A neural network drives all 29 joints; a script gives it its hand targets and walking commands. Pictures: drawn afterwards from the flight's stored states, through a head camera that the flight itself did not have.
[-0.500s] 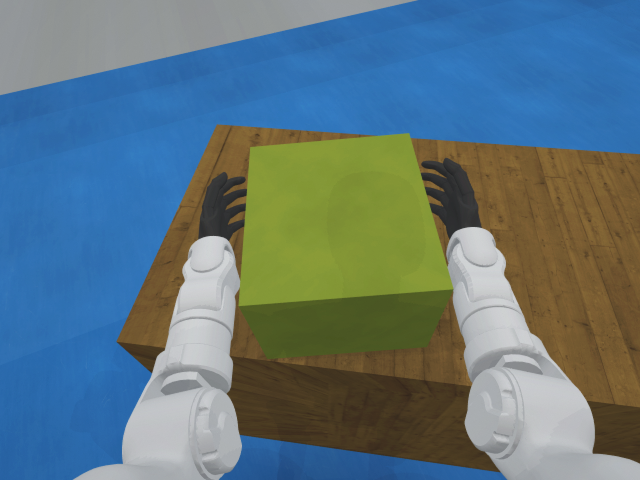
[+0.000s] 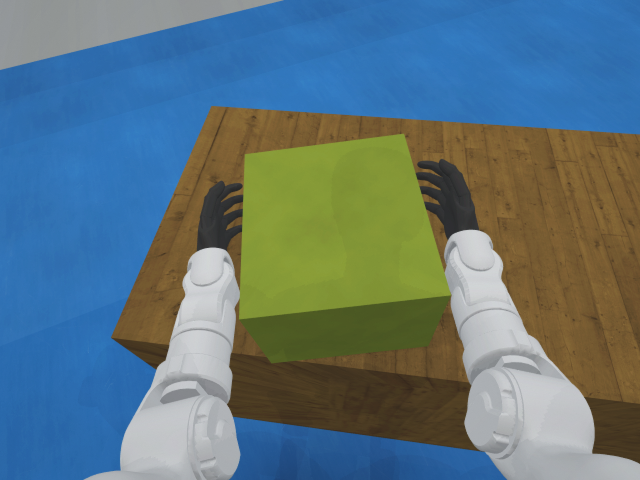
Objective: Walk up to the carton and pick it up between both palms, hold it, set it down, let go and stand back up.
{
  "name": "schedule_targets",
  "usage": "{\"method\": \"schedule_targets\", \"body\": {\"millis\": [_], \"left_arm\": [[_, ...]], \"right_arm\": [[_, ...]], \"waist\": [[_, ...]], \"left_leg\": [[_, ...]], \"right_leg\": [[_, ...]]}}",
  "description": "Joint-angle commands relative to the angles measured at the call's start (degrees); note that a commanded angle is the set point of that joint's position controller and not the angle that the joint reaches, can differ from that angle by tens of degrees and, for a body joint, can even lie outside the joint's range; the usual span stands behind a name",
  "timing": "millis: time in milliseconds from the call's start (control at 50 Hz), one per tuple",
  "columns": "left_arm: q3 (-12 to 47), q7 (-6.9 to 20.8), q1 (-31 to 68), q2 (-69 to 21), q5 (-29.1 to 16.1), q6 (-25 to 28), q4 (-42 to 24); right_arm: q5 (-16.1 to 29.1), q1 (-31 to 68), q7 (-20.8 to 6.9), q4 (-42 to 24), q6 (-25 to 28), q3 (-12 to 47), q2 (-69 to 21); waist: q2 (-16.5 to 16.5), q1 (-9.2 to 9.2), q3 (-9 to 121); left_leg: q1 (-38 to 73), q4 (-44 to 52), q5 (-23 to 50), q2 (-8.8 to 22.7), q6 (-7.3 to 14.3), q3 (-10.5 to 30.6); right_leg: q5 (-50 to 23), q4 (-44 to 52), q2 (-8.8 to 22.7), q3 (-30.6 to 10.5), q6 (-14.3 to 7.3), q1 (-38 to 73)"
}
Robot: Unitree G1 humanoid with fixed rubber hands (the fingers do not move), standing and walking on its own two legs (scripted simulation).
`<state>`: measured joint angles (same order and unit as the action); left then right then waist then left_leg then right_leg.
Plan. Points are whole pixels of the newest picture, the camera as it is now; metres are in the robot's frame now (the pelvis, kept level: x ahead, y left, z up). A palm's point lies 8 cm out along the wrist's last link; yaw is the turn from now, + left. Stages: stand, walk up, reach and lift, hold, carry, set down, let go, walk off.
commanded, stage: set down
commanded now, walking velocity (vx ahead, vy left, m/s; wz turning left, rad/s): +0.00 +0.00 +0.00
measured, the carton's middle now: (336, 250) +0.40 +0.03 +0.00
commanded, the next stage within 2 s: none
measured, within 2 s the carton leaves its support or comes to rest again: rests again in 0.52 s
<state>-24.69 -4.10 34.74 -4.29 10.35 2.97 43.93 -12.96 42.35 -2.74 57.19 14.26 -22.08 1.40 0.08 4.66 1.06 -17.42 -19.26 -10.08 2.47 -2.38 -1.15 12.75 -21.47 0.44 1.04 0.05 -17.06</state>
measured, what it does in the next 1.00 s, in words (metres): stands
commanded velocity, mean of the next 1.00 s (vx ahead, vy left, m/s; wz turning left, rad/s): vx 0.00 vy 0.00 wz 0.00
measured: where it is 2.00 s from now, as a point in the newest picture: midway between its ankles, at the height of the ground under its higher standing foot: outside the picture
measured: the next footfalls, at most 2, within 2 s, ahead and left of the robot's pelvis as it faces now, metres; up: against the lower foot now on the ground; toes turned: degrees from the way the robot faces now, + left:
none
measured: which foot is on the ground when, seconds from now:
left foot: down 0.00-1.00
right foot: down 0.00-1.00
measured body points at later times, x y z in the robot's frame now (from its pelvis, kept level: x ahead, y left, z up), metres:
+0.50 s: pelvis +0.00 +0.00 +0.00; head +0.06 +0.00 +0.45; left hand +0.38 +0.19 +0.04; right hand +0.43 -0.12 +0.05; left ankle -0.02 +0.14 -0.75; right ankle -0.03 -0.11 -0.75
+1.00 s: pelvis +0.00 +0.00 +0.00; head +0.06 +0.00 +0.44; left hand +0.39 +0.19 +0.04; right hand +0.43 -0.13 +0.04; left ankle -0.02 +0.14 -0.75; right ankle -0.03 -0.11 -0.75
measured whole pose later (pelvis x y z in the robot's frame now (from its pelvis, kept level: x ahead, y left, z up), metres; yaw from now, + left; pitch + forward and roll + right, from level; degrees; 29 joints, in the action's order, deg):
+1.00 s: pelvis +0.00 +0.00 +0.00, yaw +0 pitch +10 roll +0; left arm -24.6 -6.5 38.0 -4.8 12.2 8.7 49.3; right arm -15.4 42.7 -0.7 60.6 16.7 -21.0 4.2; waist 0.0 5.3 1.9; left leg -20.0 -20.0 -9.7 2.7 -2.4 -1.2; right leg 12.1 -21.5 0.2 1.0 0.0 -19.3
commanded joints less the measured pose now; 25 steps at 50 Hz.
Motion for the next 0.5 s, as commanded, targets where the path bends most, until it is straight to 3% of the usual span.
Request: {"method": "schedule_targets", "body": {"millis": [0,100,120,200,240,300,320,380,400,420,440,460,480], "left_arm": [[17.45,3.55,31.55,-28.9,6.82,7.3,-1.86],[13.83,4.43,31.46,-26.83,7.74,8.52,1.04],[14.07,4.35,32.06,-26.93,7.4,8.79,0.53],[10.83,5.08,30.7,-25.45,8.86,8.59,3.47],[10.29,5.22,30.58,-24.63,8.88,8.3,3.82],[9.55,5.08,30.32,-25.05,9.26,7.89,3.47],[10.36,4.75,31.09,-24.9,8.89,8.16,1.84],[10.86,4.07,30.39,-24.65,9.33,7.72,2.16],[10.51,3.92,30.32,-24.64,9.46,7.52,1.5],[9.82,3.7,29.52,-23.03,9.66,7.58,1.71],[9.91,3.93,30.38,-24.6,9.93,7.58,0.78],[8.57,3.89,29.47,-23.54,10.34,7.33,2.35],[8.81,4.04,29.18,-23.02,9.97,7.45,2.03]], "right_arm": [[-8.8,29.49,-4.36,0.06,6.06,10.89,-29.38],[-9.78,29.05,-3.98,1.52,6.14,10.56,-30.29],[-9.61,29.88,-3.93,1.31,6.36,10.07,-29.31],[-10.82,28.89,-3.85,2.58,5.35,8.28,-29.45],[-10.72,28.64,-3.85,2.47,5.06,7.4,-28.57],[-11.25,27.19,-4.15,2.81,4.29,6.09,-27.93],[-10.53,28.5,-4.35,1.17,4.81,6.73,-28.03],[-10.71,26.95,-4.5,3.53,4.39,4.85,-25.59],[-11.08,26.53,-4.62,3.5,4.38,3.78,-24.81],[-10.77,26.55,-4.49,2.59,4.55,4.18,-23.7],[-11.27,27.27,-4.64,2.72,4.41,3.69,-25.16],[-11.22,27.17,-4.7,2.34,4.28,3.68,-24.46],[-11.05,26.76,-4.55,2.41,4.15,4.17,-24.38]], "waist": [[-0.9,1.26,40.03],[-3.91,1.86,36.06],[-2.97,1.58,35.59],[-5.3,1.66,31.97],[-4.97,1.4,30.47],[-4.4,1.21,29.29],[-3.06,1.9,31.36],[-1.14,0.99,30.79],[-1.14,0.78,30.78],[-1.28,1.85,31.78],[-1.1,1.13,30.12],[-2.03,1.88,29.4],[-2.63,1.4,29.96]], "left_leg": [[8.84,-5.11,36.25,-1.39,-1.82,-5.77],[2.96,-3.29,30.4,-1.86,-0.51,-6.55],[2.86,-2.97,29.6,-1.86,-0.64,-6.34],[0.31,-1.07,23.89,-2.21,0.39,-6.99],[-0.06,-0.4,21.19,-2.34,0.56,-7.04],[0.71,-0.09,20.27,-2.26,0.37,-6.86],[1.3,-0.48,21.06,-2.04,0.12,-7.08],[5.02,-1.7,24.53,-1.78,-0.67,-6.62],[5.72,-2.01,24.74,-1.57,-0.75,-6.35],[6.0,-2.26,25.39,-1.7,-0.51,-6.83],[6.0,-2.26,25.22,-1.72,-0.52,-6.39],[6.05,-2.02,24.79,-1.83,-0.19,-6.56],[4.63,-2.14,24.45,-2.02,0.03,-6.63]], "right_leg": [[-33.11,0.89,-2.52,3.54,0.21,7.84],[-35.37,-0.23,-1.61,2.75,1.18,12.66],[-34.38,-0.09,-1.67,2.88,1.01,12.74],[-32.65,-0.11,-1.42,2.66,1.73,14.55],[-30.78,0.31,-1.2,2.65,1.62,14.99],[-28.11,0.72,-1.53,2.93,1.4,13.36],[-26.99,0.66,-1.66,3.02,1.36,12.51],[-23.82,1.7,-2.27,3.55,0.4,8.35],[-21.99,1.96,-2.47,3.74,0.17,7.17],[-22.64,1.8,-2.33,3.29,0.19,7.04],[-22.2,2.35,-2.26,3.47,0.15,6.57],[-21.66,2.33,-2.32,3.37,0.31,7.18],[-23.56,1.93,-2.31,3.06,0.63,8.09]]}}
